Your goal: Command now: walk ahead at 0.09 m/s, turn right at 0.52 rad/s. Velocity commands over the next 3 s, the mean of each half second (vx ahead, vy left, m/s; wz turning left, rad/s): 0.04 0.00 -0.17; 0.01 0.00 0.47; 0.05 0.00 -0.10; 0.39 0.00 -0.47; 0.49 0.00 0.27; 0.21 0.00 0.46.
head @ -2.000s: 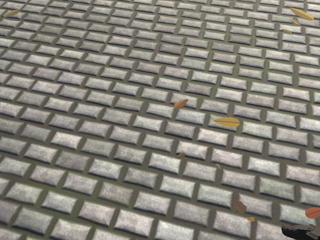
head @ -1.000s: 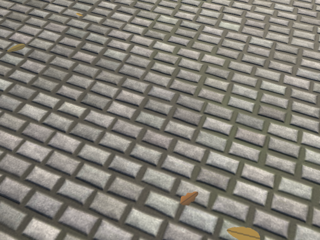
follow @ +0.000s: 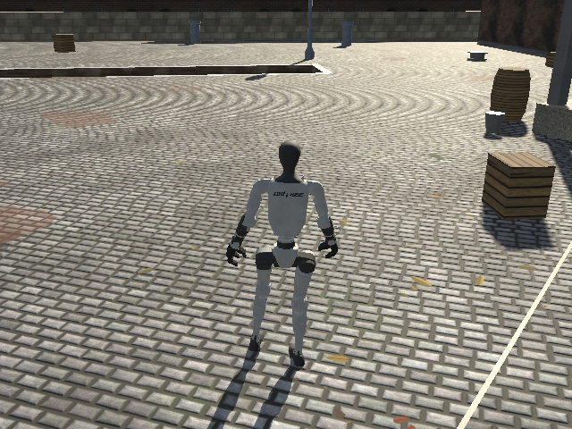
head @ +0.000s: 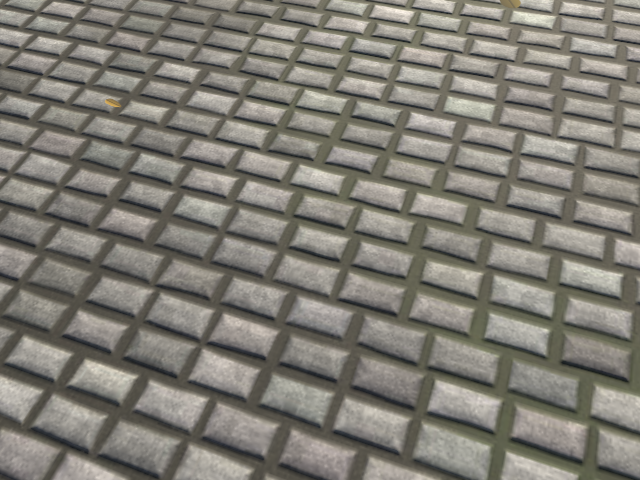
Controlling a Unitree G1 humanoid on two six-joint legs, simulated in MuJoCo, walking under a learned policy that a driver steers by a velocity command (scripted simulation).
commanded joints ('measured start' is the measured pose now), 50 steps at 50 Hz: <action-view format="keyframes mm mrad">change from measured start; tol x32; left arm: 1 -17 171 47 -75 0 8 19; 50 -116 140 51 -24 17 0 20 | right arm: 1 -27 -83 -27 -71 6 -17 5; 50 44 -179 -64 -96 21 5 42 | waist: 1 -9 -146 -142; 10 -2 242 -175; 25 -14 142 -143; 28 -10 -269 -91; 50 -50 63 -101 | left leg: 1 57 -31 5 -86 18 1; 6 209 -43 18 -330 30 40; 10 554 390 -400 -455 775 376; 25 365 117 -271 -431 228 236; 29 55 -57 23 180 -373 64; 42 242 9 197 -178 -109 55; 46 720 330 -313 -415 776 333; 50 530 249 -203 -490 395 348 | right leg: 1 115 -243 265 -63 221 -124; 7 147 -206 326 67 327 -73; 10 -179 22 51 462 -542 87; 40 250 -418 -80 -71 452 -134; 44 159 -387 -155 80 315 -42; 46 -273 -172 -282 566 -493 150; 50 -328 -181 -75 736 -340 135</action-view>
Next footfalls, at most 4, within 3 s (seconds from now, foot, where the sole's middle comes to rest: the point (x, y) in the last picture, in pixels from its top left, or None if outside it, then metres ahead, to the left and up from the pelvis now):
0.16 left None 0.15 0.14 -0.78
0.50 right None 0.07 -0.10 -0.78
0.90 left None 0.07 0.17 -0.78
1.30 right None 0.11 -0.06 -0.78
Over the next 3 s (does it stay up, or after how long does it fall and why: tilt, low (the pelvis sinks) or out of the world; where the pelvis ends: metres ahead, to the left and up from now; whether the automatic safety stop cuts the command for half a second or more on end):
stays up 0.69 0.05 -0.01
